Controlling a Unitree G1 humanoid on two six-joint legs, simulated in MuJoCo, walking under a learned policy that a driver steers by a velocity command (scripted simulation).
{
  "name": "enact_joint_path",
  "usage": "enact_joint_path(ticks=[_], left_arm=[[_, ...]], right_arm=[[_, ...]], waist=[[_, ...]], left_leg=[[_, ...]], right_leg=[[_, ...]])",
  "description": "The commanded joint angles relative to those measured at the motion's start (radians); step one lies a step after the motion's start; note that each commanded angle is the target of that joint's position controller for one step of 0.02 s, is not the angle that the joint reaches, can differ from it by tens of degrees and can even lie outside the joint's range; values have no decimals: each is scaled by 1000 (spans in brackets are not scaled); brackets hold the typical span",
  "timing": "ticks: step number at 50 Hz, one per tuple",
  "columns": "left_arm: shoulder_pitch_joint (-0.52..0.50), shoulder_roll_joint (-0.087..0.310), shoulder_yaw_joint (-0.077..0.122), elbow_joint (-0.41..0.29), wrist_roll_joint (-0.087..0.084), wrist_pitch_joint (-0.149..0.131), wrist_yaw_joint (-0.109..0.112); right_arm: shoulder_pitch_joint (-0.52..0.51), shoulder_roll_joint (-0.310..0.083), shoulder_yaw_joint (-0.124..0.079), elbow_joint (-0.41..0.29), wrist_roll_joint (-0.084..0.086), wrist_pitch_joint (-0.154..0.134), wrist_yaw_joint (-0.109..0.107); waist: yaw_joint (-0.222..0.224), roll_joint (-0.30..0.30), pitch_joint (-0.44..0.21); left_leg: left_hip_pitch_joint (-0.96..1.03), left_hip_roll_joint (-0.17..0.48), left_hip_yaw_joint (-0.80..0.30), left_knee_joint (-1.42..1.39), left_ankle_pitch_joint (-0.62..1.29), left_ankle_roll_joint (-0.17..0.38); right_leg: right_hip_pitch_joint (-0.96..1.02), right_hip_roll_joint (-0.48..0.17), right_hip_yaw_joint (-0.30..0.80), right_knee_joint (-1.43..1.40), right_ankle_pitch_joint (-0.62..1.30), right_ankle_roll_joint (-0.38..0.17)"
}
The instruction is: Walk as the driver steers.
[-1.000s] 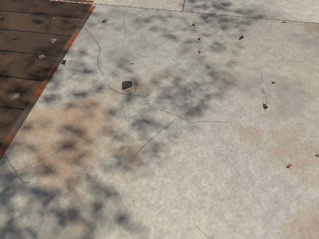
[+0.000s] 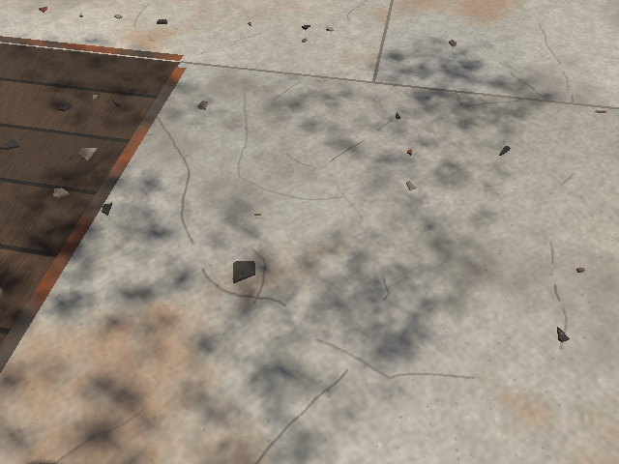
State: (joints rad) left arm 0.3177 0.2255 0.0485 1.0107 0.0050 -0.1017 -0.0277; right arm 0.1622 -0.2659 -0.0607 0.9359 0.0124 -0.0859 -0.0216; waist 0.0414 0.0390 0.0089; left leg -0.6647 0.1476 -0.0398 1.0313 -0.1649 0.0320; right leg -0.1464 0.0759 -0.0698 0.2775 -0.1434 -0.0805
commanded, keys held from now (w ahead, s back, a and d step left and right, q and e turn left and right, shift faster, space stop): w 0.16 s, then w+e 0.84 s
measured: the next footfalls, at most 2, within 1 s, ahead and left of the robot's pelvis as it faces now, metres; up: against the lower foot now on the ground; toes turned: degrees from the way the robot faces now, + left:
left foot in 0.28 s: +0.35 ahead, +0.16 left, +0.00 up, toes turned +1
right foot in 0.84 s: +0.60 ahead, -0.13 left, +0.00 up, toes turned -23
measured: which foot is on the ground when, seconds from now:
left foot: up 0.00-0.26, down 0.28-0.84, up 0.86-1.00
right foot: down 0.00-0.30, up 0.32-0.82, down 0.84-1.00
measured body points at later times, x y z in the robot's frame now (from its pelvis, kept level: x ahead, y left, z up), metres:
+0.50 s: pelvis +0.29 +0.07 +0.00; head +0.31 +0.08 +0.45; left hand +0.40 +0.34 -0.14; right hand +0.32 -0.20 -0.13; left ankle +0.31 +0.16 -0.75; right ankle +0.29 -0.09 -0.66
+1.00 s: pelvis +0.55 -0.05 -0.01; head +0.58 -0.07 +0.44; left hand +0.75 +0.17 -0.12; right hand +0.57 -0.35 -0.12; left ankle +0.58 +0.13 -0.66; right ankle +0.56 -0.11 -0.75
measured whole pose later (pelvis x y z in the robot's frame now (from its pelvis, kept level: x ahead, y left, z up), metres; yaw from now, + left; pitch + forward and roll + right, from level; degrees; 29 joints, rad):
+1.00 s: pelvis +0.55 -0.05 -0.01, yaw -25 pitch +1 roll +0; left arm 0.25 0.26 0.09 0.80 -0.01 -0.06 -0.03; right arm 0.13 -0.28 -0.07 0.84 0.01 -0.13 -0.01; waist 0.02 0.02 0.06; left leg -0.50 0.09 -0.04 1.17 -0.35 0.00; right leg -0.30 0.10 -0.01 0.45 -0.17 -0.11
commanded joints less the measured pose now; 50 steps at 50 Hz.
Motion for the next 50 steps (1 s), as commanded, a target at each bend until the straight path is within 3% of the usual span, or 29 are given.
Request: enact_joint_path(ticks=[1,5,9,12,13,14,15,16,17,18,19,21,22,24,27,31,36,39,40,41,42,43,44,45,46,47,48,50], left_arm=[[-30,146,24,-59,-3,-12,24],[48,163,27,-39,-17,-4,34],[117,166,34,-8,-25,16,37],[91,190,45,-15,-28,32,41],[65,188,43,-25,-26,37,41],[55,153,29,-42,-17,37,39],[139,51,0,-70,-6,26,33],[178,19,-12,-58,-28,6,30],[103,135,20,-68,-56,-5,31],[30,152,26,-90,-62,-7,35],[-5,140,30,-95,-53,-1,42],[20,101,40,-90,-43,28,44],[30,76,39,-89,-44,42,41],[4,64,43,-112,-42,60,42],[-70,67,48,-149,-31,65,35],[-204,49,36,-199,-24,56,8],[-340,46,26,-279,-28,57,-25],[-284,95,48,-301,-31,62,-36],[-186,131,68,-285,-36,63,-35],[-25,189,101,-244,-38,63,-25],[112,288,136,-213,-34,73,0],[51,371,141,-241,-36,63,2],[97,284,111,-249,-20,53,-3],[69,223,95,-243,-13,40,-3],[-7,183,83,-254,-20,30,-5],[-77,144,70,-271,-22,27,-3],[-113,133,63,-288,-14,25,2],[-107,158,67,-291,-18,22,13]], right_arm=[[-4,-43,-12,-46,-9,-2,3],[-152,-24,1,-84,1,-12,21],[-249,-36,7,-130,9,-20,45],[-178,-84,-11,-129,10,-35,54],[-67,-117,-30,-99,9,-39,50],[121,-178,-56,-50,2,-42,41],[278,-285,-83,-24,-22,-39,32],[309,-245,-70,-9,-18,-32,37],[240,-162,-45,-23,-13,-33,35],[154,-118,-32,-43,-12,-34,32],[80,-86,-21,-49,-15,-36,34],[22,-49,-13,-43,-27,-41,37],[22,-48,-15,-36,-29,-43,35],[33,-73,-24,-23,-30,-47,27],[59,-95,-32,-12,-34,-42,10],[91,-123,-38,-10,-25,-31,-6],[171,-150,-51,8,-5,1,-9],[137,-194,-64,-10,7,21,-13],[121,-207,-66,-17,9,29,-14],[99,-206,-63,-26,13,33,-14],[110,-166,-49,-51,-10,23,-13],[176,-26,-7,-111,-23,-14,2],[62,-107,-18,-136,20,-64,20],[-8,-123,-22,-157,48,-81,27],[-6,-115,-21,-147,32,-85,20],[0,-132,-33,-133,3,-76,12],[23,-137,-39,-130,-5,-60,13],[24,-116,-40,-143,-17,-36,12]], waist=[[-38,-82,46],[12,-84,64],[34,-82,91],[-30,-114,49],[-93,-116,-16],[-169,-95,-150],[-167,97,-335],[-158,262,-444],[-158,161,-306],[-137,109,-191],[-107,46,-112],[-50,76,-44],[-39,71,-30],[-27,45,2],[-34,18,31],[-72,1,65],[-109,-4,103],[-43,50,30],[17,62,-26],[105,42,-111],[142,-93,-199],[11,-315,-295],[84,-184,-355],[78,-148,-228],[22,-47,-137],[-16,-36,-101],[-47,-49,-83],[-67,-43,-62]], left_leg=[[-36,21,-12,-168,171,-22],[15,-32,37,-392,293,-27],[-10,-50,25,-492,219,-7],[132,-90,36,-547,105,21],[291,-121,62,-569,93,40],[576,-78,24,-529,112,78],[998,187,-324,-531,46,194],[1106,302,-670,-695,-92,271],[993,264,-565,-721,-150,217],[850,235,-410,-737,-115,174],[702,196,-298,-780,-52,153],[541,137,-142,-849,9,124],[509,127,-92,-870,42,128],[489,126,-14,-896,124,139],[522,123,74,-911,188,142],[563,111,180,-923,208,122],[742,160,241,-846,326,109],[781,163,283,-666,777,79],[767,152,295,-520,899,66],[680,112,314,-303,857,32],[410,60,314,23,459,-20],[-16,-178,162,384,-392,-78],[-130,-157,-50,439,-394,-46],[-190,-111,-45,401,-318,-15],[-141,-61,-47,294,-237,-6],[-59,-28,-45,201,-200,-12],[12,-11,-50,157,-173,-21],[56,-14,-33,65,-145,-51]], right_leg=[[-51,-274,195,-191,94,-153],[3,-258,135,-187,100,-124],[145,-315,153,-120,127,-116],[187,-337,192,-10,288,-92],[167,-300,170,115,436,-72],[48,-238,131,342,421,-40],[-311,-103,56,737,75,29],[-510,-19,150,962,-432,48],[-596,-82,216,1055,-397,33],[-618,-136,185,1053,-307,23],[-575,-175,173,1000,-226,24],[-471,-221,178,922,-139,22],[-454,-225,172,910,-123,22],[-493,-230,173,878,-66,28],[-571,-223,184,748,64,45],[-556,-207,104,527,202,45],[-598,-181,29,398,110,10],[-427,-94,-54,385,-36,-43],[-298,-49,-76,374,-68,-69],[-57,-6,-71,294,1,-107],[242,-148,178,262,-3,-168],[532,-388,791,106,-141,-374],[556,-415,888,-10,-176,-357],[471,-386,729,1,-101,-308],[304,-337,592,7,6,-266],[170,-296,493,0,96,-235],[78,-274,452,-21,148,-228],[-13,-255,412,-51,219,-231]])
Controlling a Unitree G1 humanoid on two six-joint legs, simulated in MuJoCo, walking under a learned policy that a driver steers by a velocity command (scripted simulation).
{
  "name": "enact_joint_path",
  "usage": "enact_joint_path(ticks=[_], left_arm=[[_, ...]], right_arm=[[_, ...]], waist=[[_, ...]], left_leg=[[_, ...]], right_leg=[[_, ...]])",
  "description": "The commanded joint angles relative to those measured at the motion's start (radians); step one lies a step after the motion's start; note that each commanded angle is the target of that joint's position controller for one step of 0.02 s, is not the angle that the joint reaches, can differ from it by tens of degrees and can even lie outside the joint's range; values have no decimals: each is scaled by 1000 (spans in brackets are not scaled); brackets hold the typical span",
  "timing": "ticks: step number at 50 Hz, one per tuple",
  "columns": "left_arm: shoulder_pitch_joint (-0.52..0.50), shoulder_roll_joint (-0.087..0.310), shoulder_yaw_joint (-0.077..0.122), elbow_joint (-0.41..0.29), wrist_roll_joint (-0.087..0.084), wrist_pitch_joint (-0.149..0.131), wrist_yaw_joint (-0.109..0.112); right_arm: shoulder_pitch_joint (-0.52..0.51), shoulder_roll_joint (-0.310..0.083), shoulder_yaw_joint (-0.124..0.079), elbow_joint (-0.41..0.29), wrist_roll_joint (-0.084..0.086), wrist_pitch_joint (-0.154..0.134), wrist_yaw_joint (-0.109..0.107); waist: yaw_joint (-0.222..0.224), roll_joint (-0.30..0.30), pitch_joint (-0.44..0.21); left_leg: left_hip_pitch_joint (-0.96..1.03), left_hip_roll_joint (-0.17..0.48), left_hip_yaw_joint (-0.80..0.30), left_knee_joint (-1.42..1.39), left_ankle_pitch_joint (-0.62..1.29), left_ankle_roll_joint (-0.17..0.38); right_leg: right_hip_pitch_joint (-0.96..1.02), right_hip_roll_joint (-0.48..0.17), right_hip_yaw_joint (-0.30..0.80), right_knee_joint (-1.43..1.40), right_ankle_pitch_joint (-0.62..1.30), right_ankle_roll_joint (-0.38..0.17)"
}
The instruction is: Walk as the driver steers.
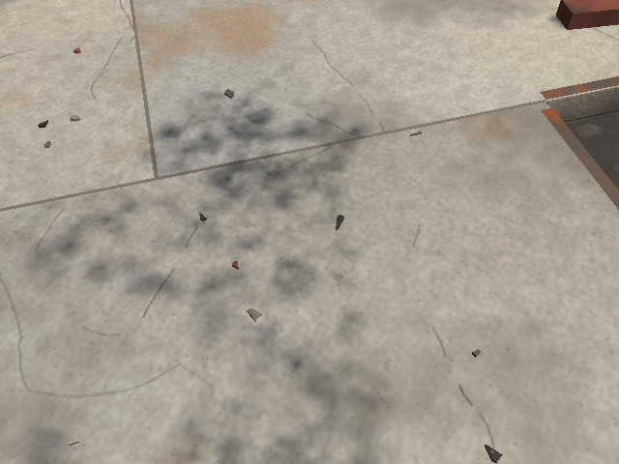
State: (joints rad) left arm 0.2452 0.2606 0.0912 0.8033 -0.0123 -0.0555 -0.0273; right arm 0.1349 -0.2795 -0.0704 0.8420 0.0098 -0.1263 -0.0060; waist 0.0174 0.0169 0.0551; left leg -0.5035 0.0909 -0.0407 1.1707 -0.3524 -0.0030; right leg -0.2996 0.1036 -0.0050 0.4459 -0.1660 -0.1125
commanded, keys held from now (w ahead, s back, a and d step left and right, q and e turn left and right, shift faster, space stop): w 0.62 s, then q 0.38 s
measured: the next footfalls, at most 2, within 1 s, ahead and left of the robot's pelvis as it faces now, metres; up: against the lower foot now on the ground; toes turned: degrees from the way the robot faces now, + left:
left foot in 0.34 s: +0.39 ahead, +0.14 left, +0.00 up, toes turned -5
right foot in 0.84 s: +0.64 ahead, -0.11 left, +0.00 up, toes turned -1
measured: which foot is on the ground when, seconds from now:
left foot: up 0.00-0.32, down 0.34-0.84, up 0.86-1.00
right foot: down 0.00-0.34, up 0.36-0.82, down 0.84-1.00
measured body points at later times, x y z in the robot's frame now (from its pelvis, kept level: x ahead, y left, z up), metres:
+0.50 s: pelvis +0.30 +0.06 +0.00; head +0.32 +0.06 +0.45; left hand +0.40 +0.33 -0.13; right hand +0.38 -0.22 -0.11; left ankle +0.35 +0.14 -0.74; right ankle +0.21 -0.07 -0.65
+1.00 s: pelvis +0.50 +0.00 -0.01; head +0.54 -0.01 +0.44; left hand +0.68 +0.26 -0.09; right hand +0.58 -0.29 -0.14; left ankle +0.44 +0.13 -0.66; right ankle +0.60 -0.11 -0.74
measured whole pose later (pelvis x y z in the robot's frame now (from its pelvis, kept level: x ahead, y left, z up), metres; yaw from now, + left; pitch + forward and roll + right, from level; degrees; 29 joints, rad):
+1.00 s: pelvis +0.50 +0.00 -0.01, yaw +4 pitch +3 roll +0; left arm 0.07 0.23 0.04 0.73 0.02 -0.04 0.01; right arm 0.26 -0.31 -0.07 0.82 0.02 0.02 -0.03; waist -0.03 0.03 0.04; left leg -0.51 0.02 -0.02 1.16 -0.53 -0.07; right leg -0.43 -0.03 -0.07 0.47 -0.10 -0.03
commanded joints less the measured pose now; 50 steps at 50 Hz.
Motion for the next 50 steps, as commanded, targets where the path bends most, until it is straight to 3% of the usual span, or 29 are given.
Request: enact_joint_path(ticks=[1,6,8,11,14,16,17,18,19,20,21,22,23,24,26,29,33,36,38,40,41,42,43,44,45,46,47,48,50], left_arm=[[-20,137,27,-81,0,-26,20],[58,138,23,-50,-4,-23,40],[95,142,22,-32,-3,-24,37],[140,143,20,-5,-6,-21,35],[156,157,24,9,-2,-8,44],[119,163,23,1,-2,-1,46],[100,140,12,-13,4,-1,44],[140,92,-8,-30,24,-6,44],[269,24,-25,-20,-8,-24,36],[189,126,-10,-16,-24,-33,34],[76,155,-3,-48,-28,-38,31],[24,143,-5,-58,-15,-40,33],[12,132,-1,-62,-1,-38,34],[34,118,1,-59,1,-33,33],[60,85,-4,-53,-1,-21,35],[-25,69,-12,-84,9,-16,39],[-154,39,-26,-116,15,-29,30],[-226,42,-26,-136,13,-40,18],[-245,67,-19,-148,14,-46,12],[-169,110,-3,-129,22,-51,14],[-83,144,10,-103,31,-55,21],[35,212,25,-92,52,-57,33],[62,247,26,-101,63,-37,40],[64,192,11,-122,44,-15,37],[10,159,6,-127,26,0,39],[-47,124,-5,-126,18,8,45],[-100,100,-14,-122,19,17,49],[-148,103,-15,-120,30,22,50],[-196,125,-5,-115,45,20,50]], right_arm=[[37,-88,-26,-54,-20,13,-4],[-126,-40,-1,-94,-18,14,7],[-184,-40,4,-110,-7,9,17],[-239,-67,2,-137,-2,1,30],[-223,-90,-2,-146,-2,-11,42],[-84,-125,-21,-110,-4,-16,40],[68,-165,-37,-74,-15,-17,36],[234,-230,-51,-54,-24,-14,33],[293,-245,-58,-13,-17,-4,44],[267,-153,-34,-20,10,-1,44],[184,-116,-22,-36,9,6,39],[120,-106,-14,-51,-5,12,38],[86,-88,-7,-55,-15,12,39],[76,-80,-2,-54,-23,10,39],[86,-85,-2,-41,-16,5,38],[120,-128,-13,-22,-9,8,24],[168,-134,-11,3,0,27,10],[241,-145,-13,33,7,49,3],[238,-153,-17,31,12,65,-4],[192,-167,-24,12,17,74,-12],[172,-153,-21,-3,16,75,-14],[158,-100,-4,-44,-4,69,-13],[332,-6,23,-36,-9,64,-10],[394,-88,11,-18,4,66,-4],[312,-142,-8,-35,28,79,-6],[239,-139,-13,-46,25,99,-16],[216,-135,-20,-50,17,125,-26],[226,-118,-22,-55,15,153,-33],[243,-82,-18,-71,7,176,-38]], waist=[[-43,-22,-98],[28,-77,-57],[59,-93,-37],[79,-97,-12],[56,-117,-13],[-26,-128,-88],[-95,-106,-206],[-130,39,-362],[-80,328,-440],[-115,186,-331],[-112,99,-188],[-82,20,-115],[-55,13,-76],[-29,41,-79],[-11,67,-81],[-24,47,-56],[-58,40,-28],[-85,60,-44],[-74,79,-51],[-18,97,-89],[23,76,-140],[59,-20,-278],[4,-277,-433],[21,-252,-544],[24,-202,-447],[16,-139,-331],[-6,-132,-247],[-36,-162,-189],[-64,-181,-146]], left_leg=[[-110,40,-19,-127,82,-31],[-63,-8,21,-502,433,-43],[-38,-28,30,-580,511,-32],[-98,-34,16,-645,459,-1],[-101,-48,22,-684,335,42],[99,-96,69,-726,308,85],[340,-47,26,-690,361,131],[659,146,-220,-655,368,218],[899,311,-665,-810,126,345],[847,281,-672,-866,-81,299],[702,247,-522,-888,-60,254],[556,210,-420,-914,50,238],[463,178,-353,-938,146,235],[410,153,-303,-959,211,230],[367,130,-227,-995,301,239],[363,129,-154,-1032,408,249],[338,60,-37,-1006,596,198],[377,59,-40,-928,673,178],[425,75,-86,-853,672,162],[441,74,-131,-748,663,127],[404,27,-115,-644,652,93],[247,-46,-79,-414,417,47],[-48,-168,-7,-69,-331,-18],[-76,-132,-99,79,-429,-29],[-168,-90,-63,136,-341,-45],[-198,-54,-26,112,-266,-60],[-174,-28,-23,79,-214,-75],[-91,-20,-10,46,-177,-85],[8,-27,31,-25,-109,-83]], right_leg=[[118,-276,312,-230,278,-199],[75,-200,174,-238,245,-123],[86,-215,188,-244,162,-111],[209,-270,237,-195,162,-108],[324,-321,276,-129,282,-89],[331,-282,239,12,565,-58],[247,-229,197,197,584,-30],[15,-129,139,516,270,13],[-324,4,137,792,-402,68],[-446,-60,198,879,-397,59],[-487,-111,155,866,-295,54],[-449,-158,119,817,-214,57],[-412,-188,110,756,-166,62],[-357,-211,109,720,-139,65],[-328,-225,87,654,-124,79],[-388,-241,66,510,-9,112],[-304,-194,25,232,201,124],[-227,-130,14,119,278,126],[-210,-111,36,61,238,112],[-105,-104,48,-9,233,84],[42,-120,40,-58,357,58],[316,-280,157,33,731,-4],[618,-579,419,105,1081,-181],[611,-593,482,88,971,-226],[524,-544,408,27,696,-212],[396,-477,329,-25,496,-168],[257,-439,269,-73,349,-140],[108,-401,197,-127,259,-121],[-33,-381,108,-191,177,-123]])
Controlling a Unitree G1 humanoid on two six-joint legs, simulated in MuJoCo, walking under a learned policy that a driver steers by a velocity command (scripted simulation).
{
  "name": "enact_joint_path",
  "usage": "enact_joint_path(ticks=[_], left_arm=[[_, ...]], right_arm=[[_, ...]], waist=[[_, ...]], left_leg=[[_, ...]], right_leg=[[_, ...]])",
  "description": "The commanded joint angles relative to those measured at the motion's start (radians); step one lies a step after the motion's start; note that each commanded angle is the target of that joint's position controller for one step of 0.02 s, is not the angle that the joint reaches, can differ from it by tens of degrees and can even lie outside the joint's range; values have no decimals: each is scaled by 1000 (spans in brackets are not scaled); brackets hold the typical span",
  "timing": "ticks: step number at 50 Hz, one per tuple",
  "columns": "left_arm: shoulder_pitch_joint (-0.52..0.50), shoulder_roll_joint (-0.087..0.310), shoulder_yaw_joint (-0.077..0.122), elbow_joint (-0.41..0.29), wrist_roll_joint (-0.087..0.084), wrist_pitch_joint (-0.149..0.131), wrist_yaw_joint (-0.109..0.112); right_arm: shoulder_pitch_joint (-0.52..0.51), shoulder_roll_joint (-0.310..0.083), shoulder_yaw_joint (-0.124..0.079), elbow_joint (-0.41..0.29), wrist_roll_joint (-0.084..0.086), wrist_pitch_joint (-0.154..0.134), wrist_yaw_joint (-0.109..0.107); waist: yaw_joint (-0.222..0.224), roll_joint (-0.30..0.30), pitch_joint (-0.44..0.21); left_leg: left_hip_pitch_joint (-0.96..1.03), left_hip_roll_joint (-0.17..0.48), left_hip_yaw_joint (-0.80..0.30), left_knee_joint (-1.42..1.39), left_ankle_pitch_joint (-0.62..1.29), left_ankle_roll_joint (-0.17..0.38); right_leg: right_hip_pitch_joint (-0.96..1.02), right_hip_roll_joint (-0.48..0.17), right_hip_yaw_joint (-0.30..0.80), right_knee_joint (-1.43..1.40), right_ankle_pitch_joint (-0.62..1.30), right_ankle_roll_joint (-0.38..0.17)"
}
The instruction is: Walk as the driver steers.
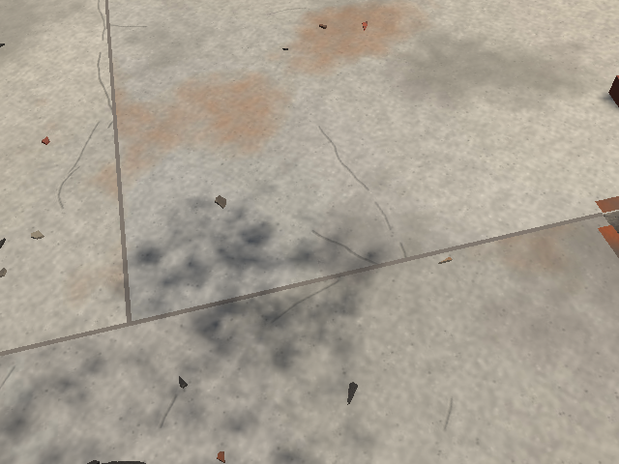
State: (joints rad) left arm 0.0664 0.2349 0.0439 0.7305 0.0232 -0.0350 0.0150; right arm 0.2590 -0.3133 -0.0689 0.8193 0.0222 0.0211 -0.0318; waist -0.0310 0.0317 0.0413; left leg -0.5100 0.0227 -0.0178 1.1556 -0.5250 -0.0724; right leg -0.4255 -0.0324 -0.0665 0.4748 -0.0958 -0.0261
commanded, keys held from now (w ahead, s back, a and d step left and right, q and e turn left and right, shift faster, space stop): q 0.76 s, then no key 0.24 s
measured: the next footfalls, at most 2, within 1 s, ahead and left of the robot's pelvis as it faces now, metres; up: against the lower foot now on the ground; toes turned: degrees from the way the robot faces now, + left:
left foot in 0.24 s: +0.06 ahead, +0.14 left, +0.00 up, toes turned +12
right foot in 0.70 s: +0.13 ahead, -0.08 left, +0.00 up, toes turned +30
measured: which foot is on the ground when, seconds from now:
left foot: up 0.00-0.22, down 0.24-0.70, up 0.72-1.00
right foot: down 0.00-0.24, up 0.26-0.68, down 0.70-1.00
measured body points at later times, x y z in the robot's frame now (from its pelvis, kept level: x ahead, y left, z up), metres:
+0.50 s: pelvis +0.02 +0.04 +0.01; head +0.05 +0.08 +0.46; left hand +0.09 +0.36 -0.11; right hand +0.23 -0.21 -0.07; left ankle +0.02 +0.13 -0.73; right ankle +0.09 -0.12 -0.66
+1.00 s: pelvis +0.03 +0.01 +0.01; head +0.07 +0.02 +0.46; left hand +0.00 +0.31 -0.10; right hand +0.31 -0.15 -0.09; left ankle -0.05 +0.13 -0.69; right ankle +0.10 -0.10 -0.73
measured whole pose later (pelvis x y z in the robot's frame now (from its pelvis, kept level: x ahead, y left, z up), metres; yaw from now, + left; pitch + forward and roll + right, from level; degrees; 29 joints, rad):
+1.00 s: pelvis +0.03 +0.01 +0.01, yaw +31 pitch +1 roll +1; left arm 0.15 0.27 0.06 0.79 0.00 0.01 0.02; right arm 0.20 -0.31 -0.08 0.62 0.01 0.06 -0.02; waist 0.02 0.02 0.05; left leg -0.39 0.00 -0.06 0.80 -0.42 -0.08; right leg -0.23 -0.04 -0.03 0.45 -0.24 0.00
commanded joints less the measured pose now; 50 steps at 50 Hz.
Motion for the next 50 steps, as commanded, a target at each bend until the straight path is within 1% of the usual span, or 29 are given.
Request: enact_joint_path(ticks=[1,4,7,9,10,11,12,13,14,15,16,17,18,20,25,29,31,33,34,35,36,37,38,39,40,41,44,47,50], left_arm=[[-26,156,46,-39,10,-4,9],[-42,175,54,-27,-2,-4,19],[-34,199,61,-10,-15,11,22],[-29,212,65,3,-28,21,19],[-35,214,67,9,-37,28,19],[-16,199,64,21,-43,34,19],[29,164,58,44,-42,43,15],[58,104,44,30,-7,47,7],[-42,136,54,-19,-2,42,17],[-79,167,64,-25,-16,42,23],[-51,173,71,-12,-24,45,29],[-22,175,76,16,-17,48,38],[-7,180,80,23,-8,48,42],[7,165,79,23,-14,41,36],[-39,126,59,5,-24,27,24],[-24,145,58,5,-33,16,5],[-5,155,60,4,-37,8,-4],[44,159,63,13,-36,0,-13],[83,169,69,25,-33,-3,-15],[118,222,83,28,-20,-1,-12],[86,307,98,17,-5,12,-3],[89,272,90,7,18,11,-5],[39,222,75,-17,12,8,-1],[-4,185,65,-24,0,9,3],[-18,170,59,-30,-14,11,6],[-11,168,55,-27,-21,13,9],[42,179,55,-13,-16,26,16],[40,204,59,-11,-20,35,12],[62,226,60,2,-32,40,0]], right_arm=[[111,-43,-21,-59,-9,32,-12],[56,-38,-17,-94,-15,31,2],[15,-62,-23,-123,-14,36,20],[9,-71,-30,-135,-15,40,31],[28,-69,-34,-131,-17,40,36],[53,-79,-42,-120,-21,40,36],[81,-114,-55,-118,-28,38,30],[81,-224,-77,-146,-29,36,9],[63,-274,-78,-179,-59,17,16],[38,-239,-72,-182,-67,-6,22],[-15,-214,-67,-187,-50,-21,20],[-63,-177,-57,-198,-31,-24,15],[-89,-156,-48,-206,-20,-22,9],[-76,-134,-37,-215,-25,-19,-1],[-38,-160,-51,-226,-15,-6,-16],[-56,-174,-58,-248,-18,7,-6],[-72,-172,-58,-258,-12,11,0],[-104,-167,-56,-269,0,18,-1],[-118,-159,-54,-276,7,21,-4],[-96,-122,-44,-282,2,22,-6],[-31,-71,-33,-292,-5,17,-1],[-44,-154,-57,-299,-14,5,1],[-32,-206,-78,-280,-12,5,4],[-23,-197,-81,-257,-9,12,4],[-15,-170,-76,-243,-13,21,0],[-18,-139,-67,-244,-13,27,1],[-72,-84,-43,-271,-5,25,3],[-107,-47,-19,-288,-17,21,9],[-90,-65,-21,-279,-11,20,14]], waist=[[-18,-187,-133],[-7,-166,-162],[3,-169,-164],[-2,-163,-153],[-18,-153,-149],[-23,-128,-145],[-23,-30,-106],[23,276,-74],[-17,283,-70],[-22,182,-75],[15,142,-70],[33,99,-87],[44,106,-95],[49,98,-137],[15,114,-141],[8,138,-135],[11,144,-140],[44,138,-149],[66,123,-151],[57,41,-176],[-13,-242,-153],[20,-297,-137],[6,-208,-117],[-7,-169,-97],[-4,-156,-85],[6,-158,-74],[40,-183,-83],[59,-217,-111],[66,-230,-112]], left_leg=[[35,45,15,-56,91,-6],[95,64,21,-211,188,22],[139,59,41,-311,206,47],[181,47,64,-410,214,74],[231,29,87,-498,258,94],[290,3,93,-573,290,121],[341,31,4,-703,382,165],[433,283,-355,-800,660,273],[336,374,-522,-863,649,425],[318,322,-452,-878,558,401],[319,268,-376,-866,507,335],[325,231,-332,-851,476,286],[311,214,-302,-841,522,272],[329,189,-281,-826,599,277],[396,169,-323,-798,548,285],[337,163,-399,-785,551,303],[346,156,-448,-766,597,299],[344,125,-469,-726,617,269],[305,93,-455,-698,563,233],[199,37,-400,-604,387,181],[-11,-134,-196,-398,13,113],[-98,-128,-137,-168,-140,63],[-101,-84,-152,-35,-73,43],[-96,-77,-144,13,-13,27],[-109,-78,-141,49,34,12],[-115,-82,-138,73,63,-2],[-92,-74,-84,-64,98,-21],[45,-28,-34,-299,83,-20],[178,-33,22,-503,136,-5]], right_leg=[[80,-249,145,-230,108,-215],[104,-275,98,-236,114,-221],[144,-301,74,-226,61,-205],[168,-308,59,-193,12,-175],[163,-297,38,-157,-28,-147],[140,-269,10,-98,-94,-105],[70,-207,-49,41,-196,-30],[-170,-61,-156,375,-466,82],[-279,39,15,570,-587,94],[-288,21,91,654,-510,74],[-294,7,114,659,-405,59],[-285,-3,124,653,-341,58],[-261,3,121,663,-296,65],[-218,22,124,668,-246,75],[-174,42,143,389,-220,101],[-46,67,144,250,-260,98],[-1,76,148,174,-268,88],[89,78,139,7,-184,69],[182,59,133,-111,-65,51],[314,-72,222,-139,11,4],[399,-282,447,-146,233,-121],[334,-402,574,-170,304,-259],[309,-367,492,-161,286,-255],[290,-290,393,-146,245,-207],[294,-243,333,-139,212,-179],[292,-230,302,-138,247,-184],[339,-199,231,-142,270,-199],[337,-204,197,-128,274,-198],[309,-216,209,-107,275,-198]])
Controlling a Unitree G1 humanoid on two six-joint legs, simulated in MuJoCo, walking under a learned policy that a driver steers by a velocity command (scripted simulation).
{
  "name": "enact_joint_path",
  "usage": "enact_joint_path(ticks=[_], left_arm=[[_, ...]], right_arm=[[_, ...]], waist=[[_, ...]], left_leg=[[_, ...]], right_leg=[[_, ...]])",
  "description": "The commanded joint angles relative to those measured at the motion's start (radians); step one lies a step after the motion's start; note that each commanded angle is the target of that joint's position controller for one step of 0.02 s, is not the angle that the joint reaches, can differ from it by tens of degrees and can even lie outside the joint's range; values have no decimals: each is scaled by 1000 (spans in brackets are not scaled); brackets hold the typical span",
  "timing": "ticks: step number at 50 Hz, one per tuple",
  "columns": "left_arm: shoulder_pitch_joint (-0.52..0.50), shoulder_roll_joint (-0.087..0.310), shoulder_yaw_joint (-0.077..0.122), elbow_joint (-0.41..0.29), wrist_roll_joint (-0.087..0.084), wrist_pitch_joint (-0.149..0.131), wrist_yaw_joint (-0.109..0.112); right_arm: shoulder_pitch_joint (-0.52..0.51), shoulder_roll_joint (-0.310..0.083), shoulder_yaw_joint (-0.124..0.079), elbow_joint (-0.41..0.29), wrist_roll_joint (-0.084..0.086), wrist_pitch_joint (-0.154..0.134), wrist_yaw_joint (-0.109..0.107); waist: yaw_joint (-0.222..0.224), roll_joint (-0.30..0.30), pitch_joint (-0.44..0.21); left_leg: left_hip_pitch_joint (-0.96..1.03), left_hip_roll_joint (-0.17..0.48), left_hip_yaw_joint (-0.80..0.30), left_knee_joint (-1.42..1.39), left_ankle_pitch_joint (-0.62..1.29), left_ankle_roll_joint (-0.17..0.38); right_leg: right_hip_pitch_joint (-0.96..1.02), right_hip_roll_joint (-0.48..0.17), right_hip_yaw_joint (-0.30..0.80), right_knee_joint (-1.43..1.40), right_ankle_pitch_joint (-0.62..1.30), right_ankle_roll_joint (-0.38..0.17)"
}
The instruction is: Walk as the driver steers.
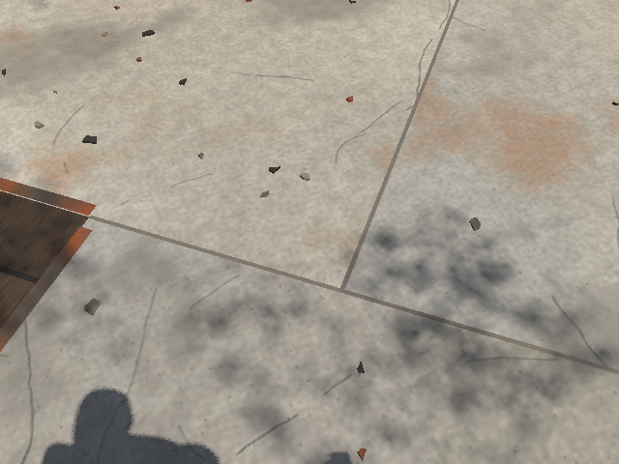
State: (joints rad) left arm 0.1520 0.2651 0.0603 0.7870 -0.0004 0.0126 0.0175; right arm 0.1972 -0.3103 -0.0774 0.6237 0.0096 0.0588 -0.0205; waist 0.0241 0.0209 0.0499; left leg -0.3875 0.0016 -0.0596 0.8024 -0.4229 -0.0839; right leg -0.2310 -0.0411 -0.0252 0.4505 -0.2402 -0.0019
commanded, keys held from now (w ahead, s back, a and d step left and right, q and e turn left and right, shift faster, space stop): no key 1.00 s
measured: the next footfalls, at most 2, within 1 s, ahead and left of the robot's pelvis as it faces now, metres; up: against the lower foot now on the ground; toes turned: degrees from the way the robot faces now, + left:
left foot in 0.06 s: +0.03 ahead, +0.14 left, +0.00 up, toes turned -1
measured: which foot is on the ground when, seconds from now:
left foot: up 0.00-0.04, down 0.06-1.00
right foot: down 0.00-1.00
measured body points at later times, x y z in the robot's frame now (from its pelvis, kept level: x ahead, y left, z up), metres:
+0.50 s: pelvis +0.01 +0.04 +0.00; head +0.01 +0.04 +0.44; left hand +0.08 +0.32 -0.13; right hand +0.16 -0.21 -0.11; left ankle -0.01 +0.14 -0.74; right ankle +0.00 -0.12 -0.74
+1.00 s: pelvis +0.01 +0.03 +0.00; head +0.01 +0.03 +0.44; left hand +0.05 +0.30 -0.15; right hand +0.10 -0.23 -0.14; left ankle -0.01 +0.14 -0.74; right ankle +0.00 -0.13 -0.74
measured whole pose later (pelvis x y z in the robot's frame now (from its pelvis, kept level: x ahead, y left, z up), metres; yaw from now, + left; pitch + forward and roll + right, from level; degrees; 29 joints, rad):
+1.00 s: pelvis +0.01 +0.03 +0.00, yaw +1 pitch -2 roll +0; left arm 0.20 0.25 0.03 1.07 0.00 0.00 0.04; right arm 0.23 -0.23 -0.04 0.88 -0.01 0.01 -0.03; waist 0.02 0.00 0.03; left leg -0.18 -0.02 -0.03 0.50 -0.29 0.01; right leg -0.17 -0.06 -0.01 0.47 -0.27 0.06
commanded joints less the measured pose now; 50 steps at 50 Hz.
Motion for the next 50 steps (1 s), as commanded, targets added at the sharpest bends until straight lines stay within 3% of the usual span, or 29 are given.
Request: enact_joint_path(ticks=[1,2,3,4,5,6,7,9,11,21,32,50], left_arm=[[-31,193,40,-51,-16,-7,-5],[-27,178,32,-43,-23,-8,-7],[20,151,20,-23,-21,-17,-10],[42,102,1,-30,17,-29,-19],[66,54,-14,-36,26,-41,-23],[8,105,-7,-32,26,-37,-15],[-17,121,-4,-31,23,-35,-14],[-13,143,0,-9,21,-25,-7],[-3,133,-3,4,16,-24,-8],[31,129,-4,92,10,-29,2],[44,131,-5,166,5,-24,16],[71,98,-9,259,2,-15,28]], right_arm=[[4,-66,-14,-67,1,-19,4],[37,-63,-14,-49,-3,-20,6],[37,-87,-16,-52,-9,-20,3],[54,-148,-25,-63,-17,-18,-7],[-20,-151,-16,-69,-35,-19,-5],[-59,-79,-1,-80,-35,-30,7],[-63,-53,8,-67,-41,-40,14],[-51,-72,6,-57,-39,-53,18],[-27,-64,13,-41,-36,-60,17],[-29,-45,16,-11,-28,-58,12],[3,-41,11,71,-23,-60,4],[41,-32,19,226,-14,-61,-12]], waist=[[-10,-206,-116],[-30,-190,-108],[-26,-151,-114],[0,14,-172],[55,197,-166],[12,141,-147],[10,125,-128],[-9,121,-75],[-4,94,-49],[-3,5,-61],[-1,-6,-56],[-3,-16,-24]], left_leg=[[118,-19,78,-272,123,24],[203,-29,89,-420,240,49],[310,6,31,-484,351,79],[433,165,-152,-456,624,122],[331,263,-223,-419,649,234],[250,220,-203,-435,470,256],[236,163,-162,-437,340,213],[184,114,-130,-447,253,165],[168,99,-118,-437,270,148],[194,69,-84,-408,351,148],[195,41,-42,-394,377,132],[192,20,-5,-391,356,111]], right_leg=[[96,-199,161,-60,405,-208],[62,-184,150,-38,373,-178],[0,-163,137,-21,292,-114],[-85,-93,66,101,105,-30],[-99,-30,11,76,-121,30],[-29,-33,25,55,-85,56],[-11,-27,21,32,-1,59],[5,-27,20,22,62,60],[20,-30,26,3,85,56],[52,-37,23,-25,123,64],[64,-36,18,-29,128,57],[50,-18,5,-39,111,49]])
